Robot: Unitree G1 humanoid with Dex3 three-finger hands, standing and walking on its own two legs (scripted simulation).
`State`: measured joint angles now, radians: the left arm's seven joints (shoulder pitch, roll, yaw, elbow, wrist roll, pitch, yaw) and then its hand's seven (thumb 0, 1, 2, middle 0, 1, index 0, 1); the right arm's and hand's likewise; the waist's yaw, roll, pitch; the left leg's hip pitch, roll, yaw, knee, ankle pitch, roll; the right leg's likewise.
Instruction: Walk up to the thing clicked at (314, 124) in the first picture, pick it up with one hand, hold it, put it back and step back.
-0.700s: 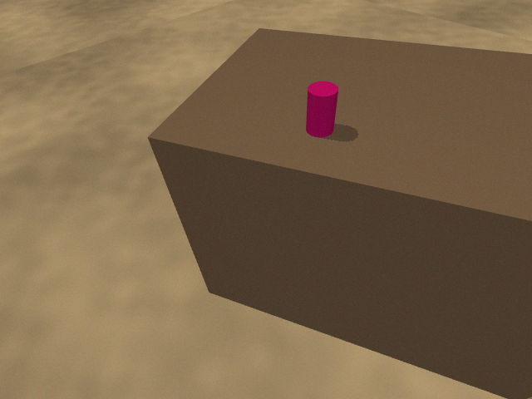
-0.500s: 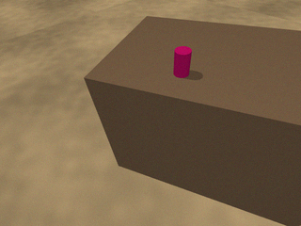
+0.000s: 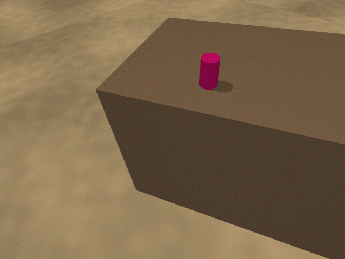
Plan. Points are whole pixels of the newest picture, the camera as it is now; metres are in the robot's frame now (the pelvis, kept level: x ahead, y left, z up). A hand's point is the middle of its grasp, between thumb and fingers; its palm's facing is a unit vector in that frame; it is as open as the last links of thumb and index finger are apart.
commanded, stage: stand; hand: left
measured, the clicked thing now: (209, 71) +0.69 -0.08 +0.07
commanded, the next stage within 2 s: walk up in 0.42 s
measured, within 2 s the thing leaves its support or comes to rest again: neither
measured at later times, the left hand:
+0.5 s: hand out of the picture +0.08 +0.26 -0.16, palm faces -0.05 -0.94 -0.34, open 7.4 cm
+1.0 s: hand (141, 254) +0.19 +0.14 -0.16, palm faces -0.23 -0.90 -0.37, open 7.4 cm
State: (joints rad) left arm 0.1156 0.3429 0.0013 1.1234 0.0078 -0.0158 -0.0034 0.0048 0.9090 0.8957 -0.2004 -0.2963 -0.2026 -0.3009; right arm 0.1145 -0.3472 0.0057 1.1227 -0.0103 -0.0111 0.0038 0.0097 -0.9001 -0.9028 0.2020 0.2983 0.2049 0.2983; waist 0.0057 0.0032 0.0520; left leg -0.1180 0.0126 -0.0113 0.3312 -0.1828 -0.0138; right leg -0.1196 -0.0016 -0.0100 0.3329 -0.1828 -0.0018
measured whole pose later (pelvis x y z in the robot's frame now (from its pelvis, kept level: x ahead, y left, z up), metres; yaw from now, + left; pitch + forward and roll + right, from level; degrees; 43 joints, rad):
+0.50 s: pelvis +0.01 +0.00 -0.01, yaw -3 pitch -2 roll +1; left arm 0.17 0.37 0.05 1.04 0.04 0.02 -0.04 0.00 0.91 0.90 -0.20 -0.30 -0.20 -0.30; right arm 0.13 -0.35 -0.04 1.06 -0.03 -0.05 0.00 0.01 -0.90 -0.90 0.20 0.30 0.21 0.30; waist 0.02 -0.03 0.05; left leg -0.12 0.02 0.05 0.39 -0.24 0.00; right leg -0.23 0.00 0.03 0.59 -0.35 -0.02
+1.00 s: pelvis +0.11 -0.12 -0.02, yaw -15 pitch -3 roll -1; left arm 0.34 0.36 0.04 0.87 0.01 -0.03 -0.03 0.00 0.91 0.90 -0.20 -0.30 -0.21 -0.30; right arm 0.24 -0.42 -0.06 0.88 -0.03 0.00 0.03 0.01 -0.90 -0.90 0.20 0.30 0.20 0.30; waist 0.04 0.05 0.11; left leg -0.44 0.07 0.02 0.98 -0.44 0.02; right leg -0.26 0.03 0.02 0.58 -0.27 -0.02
